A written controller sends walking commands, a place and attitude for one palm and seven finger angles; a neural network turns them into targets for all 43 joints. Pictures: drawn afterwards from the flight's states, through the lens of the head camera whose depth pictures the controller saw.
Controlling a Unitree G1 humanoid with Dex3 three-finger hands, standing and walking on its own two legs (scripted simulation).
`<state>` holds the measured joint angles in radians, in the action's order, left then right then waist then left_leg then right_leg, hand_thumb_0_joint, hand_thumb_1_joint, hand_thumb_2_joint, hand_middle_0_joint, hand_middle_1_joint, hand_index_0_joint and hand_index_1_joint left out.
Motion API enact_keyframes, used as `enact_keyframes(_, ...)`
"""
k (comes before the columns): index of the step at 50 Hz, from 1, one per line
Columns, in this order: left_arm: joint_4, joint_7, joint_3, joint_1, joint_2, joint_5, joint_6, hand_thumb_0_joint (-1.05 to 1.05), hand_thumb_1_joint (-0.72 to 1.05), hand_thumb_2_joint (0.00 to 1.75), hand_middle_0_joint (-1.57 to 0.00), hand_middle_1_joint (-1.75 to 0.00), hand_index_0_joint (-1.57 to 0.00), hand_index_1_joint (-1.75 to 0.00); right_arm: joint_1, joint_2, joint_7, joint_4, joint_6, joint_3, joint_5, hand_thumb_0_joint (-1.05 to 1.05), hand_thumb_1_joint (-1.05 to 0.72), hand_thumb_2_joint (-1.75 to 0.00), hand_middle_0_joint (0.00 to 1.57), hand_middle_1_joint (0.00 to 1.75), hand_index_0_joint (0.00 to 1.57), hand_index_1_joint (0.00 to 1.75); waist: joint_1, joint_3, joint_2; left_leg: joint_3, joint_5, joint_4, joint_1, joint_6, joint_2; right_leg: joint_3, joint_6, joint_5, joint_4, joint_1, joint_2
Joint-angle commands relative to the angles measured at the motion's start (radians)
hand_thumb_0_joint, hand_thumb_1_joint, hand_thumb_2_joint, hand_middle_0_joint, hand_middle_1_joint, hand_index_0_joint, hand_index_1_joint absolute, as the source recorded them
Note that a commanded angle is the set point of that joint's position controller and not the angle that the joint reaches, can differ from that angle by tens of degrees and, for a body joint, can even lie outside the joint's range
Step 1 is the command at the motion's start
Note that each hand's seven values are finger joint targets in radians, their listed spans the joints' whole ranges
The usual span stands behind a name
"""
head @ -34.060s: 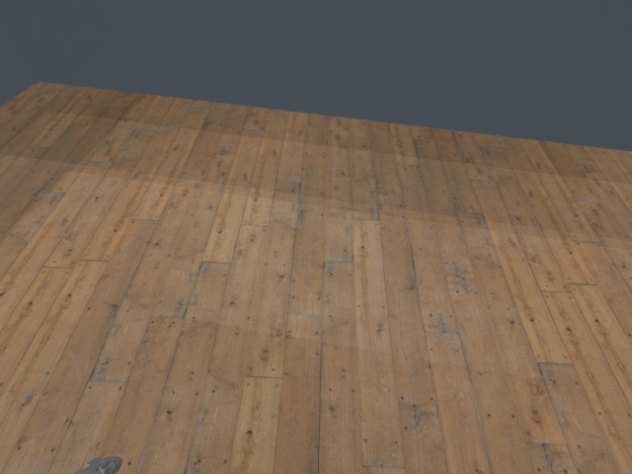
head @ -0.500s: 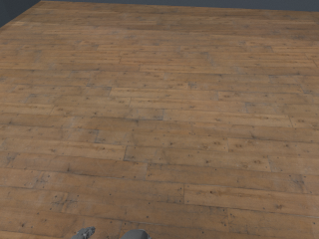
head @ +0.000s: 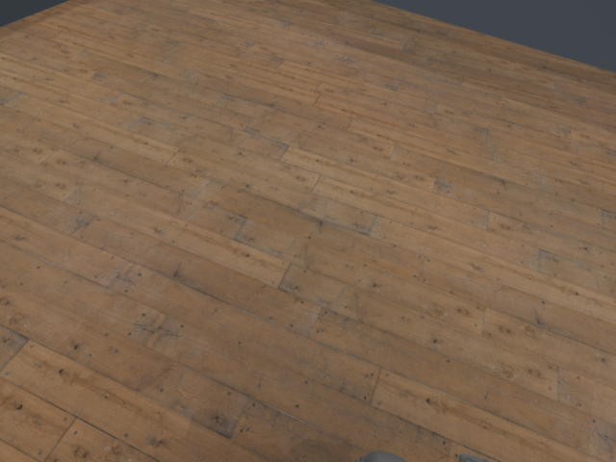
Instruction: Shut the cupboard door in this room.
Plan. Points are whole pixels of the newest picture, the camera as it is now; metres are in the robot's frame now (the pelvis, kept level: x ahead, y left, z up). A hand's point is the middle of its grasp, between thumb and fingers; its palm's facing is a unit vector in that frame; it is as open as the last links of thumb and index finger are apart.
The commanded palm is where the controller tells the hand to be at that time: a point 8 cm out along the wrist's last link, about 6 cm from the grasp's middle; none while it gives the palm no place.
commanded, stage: turn or walk to find it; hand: left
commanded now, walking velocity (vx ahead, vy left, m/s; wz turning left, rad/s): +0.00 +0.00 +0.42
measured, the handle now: out of the picture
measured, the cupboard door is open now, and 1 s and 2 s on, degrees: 93 93 93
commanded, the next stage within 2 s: none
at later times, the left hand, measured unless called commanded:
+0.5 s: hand out of the picture +0.02 +0.15 -0.15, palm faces +0.23 -0.94 -0.25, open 7.4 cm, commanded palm none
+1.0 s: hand out of the picture -0.03 +0.21 -0.16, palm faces +0.43 -0.87 -0.24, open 7.4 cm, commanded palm none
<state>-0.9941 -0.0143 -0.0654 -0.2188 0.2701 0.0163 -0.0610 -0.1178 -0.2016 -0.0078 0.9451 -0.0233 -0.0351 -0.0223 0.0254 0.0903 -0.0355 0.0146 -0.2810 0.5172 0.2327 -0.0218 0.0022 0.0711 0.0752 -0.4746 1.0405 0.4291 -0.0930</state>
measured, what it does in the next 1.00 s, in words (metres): steps on the spot, turning left: right foot, then left foot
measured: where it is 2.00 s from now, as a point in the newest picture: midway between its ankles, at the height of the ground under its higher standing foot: outside the picture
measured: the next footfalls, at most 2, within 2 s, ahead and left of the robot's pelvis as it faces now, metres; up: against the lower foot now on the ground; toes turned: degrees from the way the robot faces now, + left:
right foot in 0.22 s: +0.05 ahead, -0.14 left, +0.00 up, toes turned +0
left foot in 0.68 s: -0.03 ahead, +0.09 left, +0.00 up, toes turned +23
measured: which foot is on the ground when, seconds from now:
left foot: down 0.00-0.24, up 0.26-0.66, down 0.68-1.00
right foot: up 0.00-0.20, down 0.22-0.68, up 0.70-1.00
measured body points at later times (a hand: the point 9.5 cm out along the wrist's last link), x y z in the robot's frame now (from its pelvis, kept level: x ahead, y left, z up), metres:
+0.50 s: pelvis +0.00 -0.05 +0.00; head +0.04 -0.06 +0.45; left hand +0.01 +0.20 -0.13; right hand +0.10 -0.29 -0.16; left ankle -0.07 +0.10 -0.66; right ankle +0.01 -0.14 -0.74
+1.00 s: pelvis -0.02 -0.01 +0.00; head +0.01 +0.02 +0.45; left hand -0.06 +0.26 -0.15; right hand +0.16 -0.20 -0.14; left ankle -0.06 +0.08 -0.74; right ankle +0.04 -0.15 -0.69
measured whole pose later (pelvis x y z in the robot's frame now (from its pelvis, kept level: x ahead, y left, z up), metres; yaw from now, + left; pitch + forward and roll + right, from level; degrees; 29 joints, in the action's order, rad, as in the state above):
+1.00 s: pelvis -0.02 -0.01 +0.00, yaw +25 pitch +0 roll -1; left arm -0.96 -0.01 -0.06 -0.16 0.24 0.02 -0.05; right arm -0.16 -0.18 0.00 0.96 -0.03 -0.04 -0.02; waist 0.00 0.08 -0.01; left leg -0.02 -0.26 0.47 0.22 -0.04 -0.02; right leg 0.04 0.09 -0.45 0.90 0.41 -0.08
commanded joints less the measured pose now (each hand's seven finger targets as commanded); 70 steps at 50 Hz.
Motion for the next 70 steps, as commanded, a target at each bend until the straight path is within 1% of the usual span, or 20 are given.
enact_keyframes(1,0.097,0.005,-0.007,0.033,0.037,-0.005,0.029,0.00,0.90,0.90,-0.20,-0.30,-0.20,-0.30,-0.064,-0.204,-0.010,-0.042,0.014,-0.059,0.002,0.00,-0.90,-0.90,0.20,0.30,0.20,0.30,-0.044,-0.113,0.173,-0.231,0.479,-0.166,-0.145,-0.149,0.241,-0.029,0.011,0.021,-0.065,0.075,0.001)
enact_keyframes(9,0.100,0.001,-0.006,-0.055,0.038,-0.010,0.053,0.00,0.90,0.90,-0.20,-0.30,-0.20,-0.30,-0.017,-0.194,-0.001,-0.066,0.001,-0.070,0.002,0.00,-0.90,-0.90,0.20,0.30,0.20,0.30,0.001,-0.133,0.192,-0.273,0.391,-0.060,0.018,-0.097,0.171,0.017,-0.005,0.202,-0.523,-0.223,0.053)
enact_keyframes(10,0.094,-0.003,-0.013,-0.083,0.064,-0.005,0.063,0.00,0.90,0.90,-0.20,-0.30,-0.20,-0.30,-0.024,-0.168,0.002,-0.070,0.003,-0.068,0.009,0.00,-0.90,-0.90,0.20,0.30,0.20,0.30,0.015,-0.148,0.115,-0.246,0.288,0.011,0.090,-0.052,0.124,-0.017,-0.016,0.292,-0.644,-0.330,0.011)
enact_keyframes(12,0.114,-0.013,-0.037,-0.100,0.199,0.013,0.071,0.00,0.90,0.90,-0.20,-0.30,-0.20,-0.30,-0.015,-0.093,0.011,-0.114,-0.001,-0.058,0.015,0.00,-0.90,-0.90,0.20,0.30,0.20,0.30,0.032,-0.108,-0.226,-0.061,-0.309,0.404,0.314,0.046,-0.064,-0.372,-0.199,0.476,-0.753,-0.354,-0.392)
enact_keyframes(15,0.142,-0.017,-0.025,0.019,0.113,0.001,0.073,0.00,0.90,0.90,-0.20,-0.30,-0.20,-0.30,-0.035,-0.125,0.018,-0.056,-0.030,-0.074,0.003,0.00,-0.90,-0.90,0.20,0.30,0.20,0.30,-0.021,-0.040,-0.103,-0.116,-0.180,0.711,0.315,0.049,0.002,-0.229,-0.207,0.357,-0.761,-0.201,-0.285)
enact_keyframes(18,0.152,-0.020,-0.017,0.044,0.076,0.006,0.080,0.00,0.90,0.90,-0.20,-0.30,-0.20,-0.30,-0.088,-0.101,0.027,-0.025,-0.033,-0.065,0.002,0.00,-0.90,-0.90,0.20,0.30,0.20,0.30,-0.038,-0.068,-0.122,-0.070,-0.094,0.702,0.295,0.076,0.021,-0.089,-0.176,0.414,-0.740,-0.230,-0.231)
enact_keyframes(27,0.075,-0.014,-0.034,-0.096,0.134,0.013,0.074,0.00,0.90,0.90,-0.20,-0.30,-0.20,-0.30,0.021,-0.068,0.022,-0.041,-0.015,-0.033,0.015,0.00,-0.90,-0.90,0.20,0.30,0.20,0.30,0.039,-0.125,-0.153,0.033,-0.199,0.297,0.213,0.083,0.023,-0.021,-0.216,0.712,-0.647,-0.407,-0.273)
enact_keyframes(31,0.065,-0.013,-0.039,-0.072,0.147,0.008,0.065,0.00,0.90,0.90,-0.20,-0.30,-0.20,-0.30,-0.038,-0.076,0.018,-0.028,-0.002,-0.030,0.015,0.00,-0.90,-0.90,0.20,0.30,0.20,0.30,0.001,-0.147,-0.148,0.085,-0.056,0.047,0.043,0.064,0.012,0.035,-0.163,0.674,-0.561,-0.338,-0.266)
enact_keyframes(32,0.064,-0.011,-0.039,-0.051,0.135,0.002,0.060,0.00,0.90,0.90,-0.20,-0.30,-0.20,-0.30,-0.075,-0.093,0.020,-0.019,0.004,-0.034,0.014,0.00,-0.90,-0.90,0.20,0.30,0.20,0.30,-0.027,-0.153,-0.090,0.068,0.059,-0.079,-0.066,0.053,0.033,0.066,-0.123,0.574,-0.494,-0.258,-0.249)
enact_keyframes(33,0.084,-0.008,-0.035,-0.058,0.099,-0.006,0.052,0.00,0.90,0.90,-0.20,-0.30,-0.20,-0.30,-0.113,-0.162,0.019,-0.020,0.014,-0.051,0.007,0.00,-0.90,-0.90,0.20,0.30,0.20,0.30,-0.049,-0.178,0.092,-0.102,0.228,-0.147,-0.199,-0.003,0.157,0.120,-0.060,0.372,-0.349,-0.102,-0.167)
enact_keyframes(34,0.122,-0.002,-0.014,-0.036,0.033,-0.010,0.046,0.00,0.90,0.90,-0.20,-0.30,-0.20,-0.30,-0.156,-0.255,0.013,-0.023,0.013,-0.072,0.002,0.00,-0.90,-0.90,0.20,0.30,0.20,0.30,-0.072,-0.155,0.345,-0.373,0.545,-0.185,-0.256,-0.132,0.385,0.134,0.004,-0.121,-0.162,0.109,-0.045)
enact_keyframes(35,0.131,-0.011,-0.002,0.042,0.036,0.000,0.031,0.00,0.90,0.90,-0.20,-0.30,-0.20,-0.30,-0.188,-0.265,-0.001,0.003,0.009,-0.077,0.002,0.00,-0.90,-0.90,0.20,0.30,0.20,0.30,-0.105,-0.143,0.340,-0.387,0.539,-0.207,-0.185,-0.186,0.409,0.025,-0.001,-0.186,-0.039,0.107,-0.040)
enact_keyframes(41,0.073,0.006,-0.012,0.015,0.043,-0.003,0.031,0.00,0.90,0.90,-0.20,-0.30,-0.20,-0.30,-0.057,-0.182,-0.014,-0.030,0.021,-0.049,0.005,0.00,-0.90,-0.90,0.20,0.30,0.20,0.30,-0.030,-0.098,0.173,-0.187,0.495,-0.184,-0.134,-0.130,0.233,-0.030,0.009,0.056,0.039,0.101,-0.017)
enact_keyframes(48,0.116,0.002,-0.004,0.080,0.023,-0.006,0.033,0.00,0.90,0.90,-0.20,-0.30,-0.20,-0.30,-0.096,-0.189,-0.009,-0.028,0.013,-0.066,-0.001,0.00,-0.90,-0.90,0.20,0.30,0.20,0.30,-0.056,-0.101,0.188,-0.251,0.506,-0.155,-0.126,-0.148,0.230,-0.022,0.015,0.019,-0.169,0.035,0.017)
enact_keyframes(54,0.098,-0.004,-0.007,-0.035,0.040,-0.010,0.058,0.00,0.90,0.90,-0.20,-0.30,-0.20,-0.30,-0.049,-0.177,-0.004,-0.047,0.007,-0.072,0.005,0.00,-0.90,-0.90,0.20,0.30,0.20,0.30,0.004,-0.151,0.176,-0.283,0.436,-0.026,0.003,-0.083,0.155,0.008,-0.005,0.263,-0.601,-0.259,0.045)
enact_keyframes(55,0.094,-0.010,-0.014,-0.063,0.083,-0.003,0.069,0.00,0.90,0.90,-0.20,-0.30,-0.20,-0.30,-0.063,-0.137,0.002,-0.051,0.010,-0.068,0.013,0.00,-0.90,-0.90,0.20,0.30,0.20,0.30,0.013,-0.174,0.060,-0.230,0.265,0.061,0.109,-0.030,0.095,-0.076,-0.030,0.351,-0.682,-0.385,-0.048)
enact_keyframes(56,0.093,-0.017,-0.028,-0.083,0.162,0.011,0.077,0.00,0.90,0.90,-0.20,-0.30,-0.20,-0.30,-0.074,-0.079,0.009,-0.073,0.012,-0.056,0.018,0.00,-0.90,-0.90,0.20,0.30,0.20,0.30,0.017,-0.173,-0.188,-0.083,-0.078,0.244,0.287,0.037,-0.043,-0.303,-0.126,0.489,-0.711,-0.473,-0.286)
enact_keyframes(57,0.107,-0.018,-0.033,-0.082,0.177,0.005,0.073,0.00,0.90,0.90,-0.20,-0.30,-0.20,-0.30,-0.055,-0.104,0.005,-0.083,-0.005,-0.065,0.012,0.00,-0.90,-0.90,0.20,0.30,0.20,0.30,0.029,-0.139,-0.202,-0.080,-0.320,0.445,0.287,0.047,-0.049,-0.354,-0.226,0.531,-0.745,-0.346,-0.411)
enact_keyframes(62,0.145,-0.021,-0.018,0.060,0.079,0.004,0.077,0.00,0.90,0.90,-0.20,-0.30,-0.20,-0.30,-0.096,-0.095,0.023,-0.022,-0.028,-0.065,0.004,0.00,-0.90,-0.90,0.20,0.30,0.20,0.30,-0.040,-0.066,-0.116,-0.069,-0.131,0.687,0.301,0.074,0.023,-0.094,-0.187,0.492,-0.717,-0.246,-0.244)
enact_keyframes(70,0.090,-0.014,-0.036,-0.075,0.146,0.014,0.071,0.00,0.90,0.90,-0.20,-0.30,-0.20,-0.30,0.012,-0.067,0.024,-0.045,-0.014,-0.037,0.015,0.00,-0.90,-0.90,0.20,0.30,0.20,0.30,0.031,-0.115,-0.172,0.040,-0.194,0.302,0.208,0.082,0.015,-0.017,-0.207,0.735,-0.630,-0.382,-0.261)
